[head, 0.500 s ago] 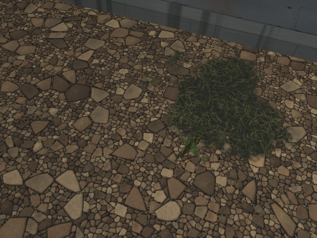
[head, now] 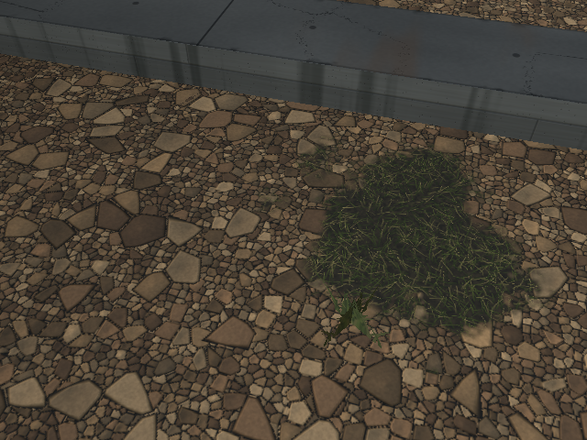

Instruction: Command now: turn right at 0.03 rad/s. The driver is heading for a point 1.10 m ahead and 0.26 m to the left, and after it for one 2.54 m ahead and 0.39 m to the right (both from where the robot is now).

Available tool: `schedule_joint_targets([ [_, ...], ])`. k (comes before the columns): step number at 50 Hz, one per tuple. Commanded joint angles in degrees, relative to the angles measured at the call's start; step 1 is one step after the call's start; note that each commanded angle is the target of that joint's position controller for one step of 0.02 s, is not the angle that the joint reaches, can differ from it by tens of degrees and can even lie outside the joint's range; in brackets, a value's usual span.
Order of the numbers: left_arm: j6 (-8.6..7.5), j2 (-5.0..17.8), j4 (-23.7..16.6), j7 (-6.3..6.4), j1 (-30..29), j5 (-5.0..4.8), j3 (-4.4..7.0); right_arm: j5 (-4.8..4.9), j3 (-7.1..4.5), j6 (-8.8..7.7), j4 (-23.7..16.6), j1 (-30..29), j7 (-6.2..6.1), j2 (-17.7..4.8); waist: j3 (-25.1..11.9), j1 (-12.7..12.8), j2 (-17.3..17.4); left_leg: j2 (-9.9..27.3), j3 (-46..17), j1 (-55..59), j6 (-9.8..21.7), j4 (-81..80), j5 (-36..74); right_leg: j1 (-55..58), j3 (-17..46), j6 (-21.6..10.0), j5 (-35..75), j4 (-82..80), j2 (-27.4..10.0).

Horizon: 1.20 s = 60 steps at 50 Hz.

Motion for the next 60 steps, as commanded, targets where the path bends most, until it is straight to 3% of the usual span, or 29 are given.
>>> schedule_joint_targets([
  [1,-0.55,6.16,0.2,0.35,1.75,-0.06,1.47,-0.01,-1.02,-0.49,-0.08,0.88,-0.41,-5.17,0.93,0.6,0.49,4.33,-5.07,2.43,0.98,-2.92,3.53,-3.64,6.78,-1.67,4.68,-5.79,-7.08],
  [5,-0.54,5.81,2.66,0.55,2.41,-0.1,1.41,-0.03,-0.92,-0.35,2.24,1.01,-0.69,-4.86,0.99,0.52,0.38,4.54,-5.18,3.07,1.36,-2.86,3.78,-3.54,6.42,-1.63,5.6,-5.91,-6.97],
  [6,-0.49,5.78,3.44,0.56,3.38,-0.04,1.42,-0.1,-0.84,-0.28,2.92,1.49,-0.68,-4.58,-0.17,0.68,-0.08,3.82,-4.64,3.56,1.52,-2.57,-0.75,-3.28,6.44,-1.88,-0.08,-6.74,-6.58],
  [8,0.14,8.1,4.23,0.49,4.69,0.09,2.44,-0.49,-1.32,0.12,3.02,1.1,-0.49,-5.28,1.9,1.22,-2.98,0.33,-1.79,-0.39,2.64,2.28,-15.92,-5.35,8.48,-4.13,-19.32,-7.84,-6.22],
  [9,0.48,8.84,4.35,0.35,5.64,0.21,2.86,-0.85,-1.41,0.31,2.56,-0.04,-0.23,-5.26,4.63,1.94,-4.2,-0.78,-0.95,-4.89,3.08,4.97,-20.61,-6.48,11.45,-5.72,-27.69,-9.85,-7.81],
  [11,0.45,10.16,5.25,0.29,8.41,0.21,3.69,-1.52,-0.9,-0.03,1.12,-2.65,0.4,-2.73,8.79,3.29,-8.55,-1.93,2.66,-12.02,3.25,13.22,-16.67,-5.41,20.36,-9.7,-34.51,-15.06,-14.74],
  [13,-0.32,9.32,5.55,0.11,8.7,0.61,3.91,-1.51,-1.11,-1.2,0.0,-3.88,0.78,-3.15,9.19,3.28,-8.18,0.63,1.47,-15.07,4.09,18.21,-14.33,-3.92,23.29,-11.8,-28.68,-16.63,-18.22],
  [15,-1.33,9.53,5.66,-0.18,7.79,0.68,4.26,-1.02,-1.43,-2.55,-0.41,-2.97,1.28,-3.59,8.29,1.96,-7.49,1.35,1.55,-13.29,5.06,14.77,-14.84,-2.69,20.12,-11.54,-21.88,-14.61,-17.53],
  [17,-1.82,8.75,5.11,-0.44,4.41,-0.07,4.33,-0.37,-1.64,-3.53,2.05,3.88,1.28,-2.34,6.84,-2.1,-5.72,-1.3,4.5,1.93,5.53,4.58,-8.58,-10.17,13.16,-8.85,-17.26,-9.76,-13.06],
  [18,-2.09,7.63,4.5,-0.47,3.35,0.14,4.13,-0.38,-2.17,-3.87,4.47,9.91,0.94,-3.1,5.39,-4.21,-2.62,-1.67,2.78,12.2,5.43,1.31,-8.64,-16.29,9.83,-7.3,-15.74,-3.95,-10.01],
  [19,-2.69,4.31,3.12,-0.76,1.65,0.46,3.19,-1.16,-3.15,-4.44,6.01,17.04,0.3,-6.78,3.41,-6.99,8.07,8.93,-12.51,20.02,6.75,-7.88,-18.7,-23.32,2.14,-4.84,-12.16,12.15,-4.32],
  [20,-3.16,2.46,0.96,-1.26,1.07,0.54,2.76,-0.5,-4.66,-4.17,7.57,22.91,0.37,-12.84,2.34,-7.35,18.92,20.81,-35.53,23.53,12.17,-16.65,-31.4,-33.87,-4.68,-3.38,-16.68,26.44,1.82],
  [21,-3.1,6.64,0.95,-1.58,-0.32,2.1,3.67,-0.6,-3.83,-3.67,7.09,18.52,0.31,-9.3,6.24,-4.11,8.99,21.79,-35.31,17.83,13.43,-16.0,-32.85,-35.34,-0.73,-4.08,-15.26,35.34,-2.23],
  [22,-3.34,5.51,1.47,-2.31,-0.25,1.85,3.58,-0.73,-3.16,-3.97,4.97,12.98,0.58,-6.99,8.0,-1.54,4.11,19.32,-30.31,13.85,12.6,-15.63,-29.38,-35.14,0.55,-4.35,-9.57,37.79,-4.5],
  [23,-3.66,4.2,2.37,-2.85,0.88,1.32,3.27,-0.76,-2.86,-4.44,3.88,9.79,0.67,-5.92,7.64,0.08,2.76,16.71,-24.85,12.26,11.3,-16.13,-22.66,-33.48,0.44,-3.88,-5.04,37.83,-5.96],
  [27,-2.92,3.49,2.57,-3.55,-0.18,1.8,3.36,-0.26,-1.7,-5.9,5.63,12.56,0.26,-3.41,4.61,0.86,4.03,11.54,-11.38,14.46,9.65,-14.71,5.16,-32.52,-3.2,-1.3,2.3,36.41,-6.75],
  [32,-2.2,1.72,-2.16,-3.49,-12.09,1.26,2.49,-0.4,-0.86,-6.03,7.33,16.04,-0.06,-2.77,6.71,-0.9,4.81,9.45,-5.27,12.65,10.27,-14.15,20.55,-33.79,-7.08,0.73,6.49,25.69,-5.51],
  [36,-2.23,1.31,-4.85,-3.39,-17.53,0.63,1.86,-0.48,-0.88,-6.18,8.17,16.87,-0.4,-3.76,7.6,-1.56,5.95,10.03,-3.31,11.98,10.34,-14.23,26.64,-26.5,-9.42,-0.98,9.6,13.77,-3.49],
  [39,-2.66,3.36,-4.29,-2.55,-12.36,0.58,2.76,-0.47,-1.23,-6.35,8.2,14.31,-0.65,-5.07,4.64,2.09,5.85,11.57,-1.69,14.97,9.31,-7.08,44.43,-17.45,-9.51,-4.36,7.37,10.6,-1.02],
  [41,-3.51,5.76,0.76,-1.62,3.27,0.62,4.33,-0.38,-1.61,-5.92,7.88,12.3,-0.73,-6.14,-3.42,8.68,4.63,10.14,0.27,14.1,7.72,10.83,50.0,-1.13,-9.41,-6.76,7.34,6.02,1.29],
  [42,-3.95,8.77,2.97,-0.99,12.07,1.78,5.51,-0.11,-1.33,-5.8,7.0,12.35,-0.47,-5.28,-8.5,11.68,2.12,8.05,1.27,4.39,7.09,25.19,35.2,12.24,-1.75,-8.82,1.91,4.65,-5.77],
  [43,-3.96,14.06,3.15,-0.83,16.88,3.08,6.74,1.08,-0.2,-5.62,5.46,17.32,0.27,1.18,-15.75,8.74,-9.29,-0.65,3.73,-13.18,5.15,47.47,-5.29,25.98,25.24,-14.89,-7.83,0.88,-23.35],
  [44,-3.19,13.35,3.04,-1.58,13.6,1.09,6.76,0.7,-1.59,-5.38,5.96,17.36,0.48,-2.57,-16.88,7.95,-8.02,-4.57,-2.92,-21.33,5.85,57.1,-20.13,24.38,41.42,-18.63,-12.88,-8.58,-26.4],
  [45,-3.18,10.16,2.01,-1.71,6.17,-0.04,5.98,0.01,-2.2,-5.24,4.06,11.19,0.43,-4.26,-6.51,4.91,-4.38,-0.02,-3.98,-25.39,6.56,56.84,-14.11,15.76,31.84,-16.21,-16.58,-9.98,-24.04],
  [46,-3.74,6.16,1.28,-1.97,2.16,-0.24,4.99,-0.38,-2.11,-5.6,2.99,7.19,0.71,-3.75,-1.08,4.02,-1.49,2.03,-3.52,-24.15,6.57,53.37,-9.5,7.04,24.4,-14.47,-11.56,-12.2,-21.48],
  [47,-4.33,4.15,1.58,-1.92,0.69,0.12,4.38,-0.59,-2.14,-5.41,3.03,6.34,0.82,-2.53,1.3,1.91,-0.57,3.71,-3.51,-21.14,6.36,49.98,-7.41,1.49,18.77,-12.35,-5.22,-13.47,-18.7],
  [49,-5.3,1.59,3.43,-1.48,2.65,0.3,3.38,-1.68,-1.93,-3.99,3.57,8.19,1.43,-0.4,1.56,-0.68,-1.66,5.03,-3.23,-15.76,5.09,45.49,-6.69,-4.06,11.26,-10.38,4.34,-14.4,-15.43],
  [53,-6.27,4.44,5.22,-1.3,8.11,0.21,3.61,-1.8,-2.14,-2.32,0.7,1.39,2.04,-0.75,3.49,-0.74,-2.27,6.24,-0.61,-21.19,3.11,38.84,-1.8,-3.82,5.9,-10.46,9.91,-16.88,-13.65],
  [60,-6.35,4.08,6.61,-0.86,15.4,0.42,2.93,-0.27,-1.24,-2.59,-4.46,-13.86,2.63,0.01,5.35,3.44,-2.85,3.79,2.83,-24.6,2.81,19.48,10.36,3.94,-2.53,-6.9,21.91,-17.55,-12.36],
])
Keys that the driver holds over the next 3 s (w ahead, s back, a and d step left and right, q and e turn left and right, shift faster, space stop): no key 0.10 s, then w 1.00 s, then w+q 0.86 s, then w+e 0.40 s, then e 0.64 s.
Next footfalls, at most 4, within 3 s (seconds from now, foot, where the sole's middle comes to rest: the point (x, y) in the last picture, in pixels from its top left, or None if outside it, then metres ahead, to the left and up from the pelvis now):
0.84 right None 0.45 -0.04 -0.78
1.40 left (252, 360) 0.75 0.12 -0.78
1.92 right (278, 251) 1.10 0.06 -0.78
2.40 left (185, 230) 1.19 0.34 -0.78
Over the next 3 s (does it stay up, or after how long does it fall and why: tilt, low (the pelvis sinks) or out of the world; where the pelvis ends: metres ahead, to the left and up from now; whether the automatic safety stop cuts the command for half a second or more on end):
stays up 1.23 0.22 -0.01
